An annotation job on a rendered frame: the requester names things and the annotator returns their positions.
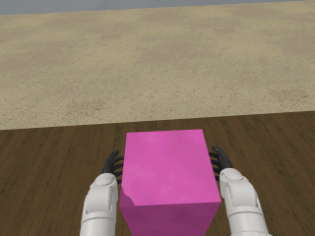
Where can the right robot hand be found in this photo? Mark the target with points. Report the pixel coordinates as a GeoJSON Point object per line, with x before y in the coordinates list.
{"type": "Point", "coordinates": [222, 161]}

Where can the right robot forearm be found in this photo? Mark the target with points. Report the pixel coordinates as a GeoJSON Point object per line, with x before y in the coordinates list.
{"type": "Point", "coordinates": [243, 208]}

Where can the left robot forearm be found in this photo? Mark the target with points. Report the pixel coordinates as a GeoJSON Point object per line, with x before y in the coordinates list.
{"type": "Point", "coordinates": [100, 207]}

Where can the left robot hand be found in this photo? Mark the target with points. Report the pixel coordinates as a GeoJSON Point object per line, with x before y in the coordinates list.
{"type": "Point", "coordinates": [109, 166]}

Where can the carton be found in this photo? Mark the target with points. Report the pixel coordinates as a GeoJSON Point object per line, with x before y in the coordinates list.
{"type": "Point", "coordinates": [168, 185]}

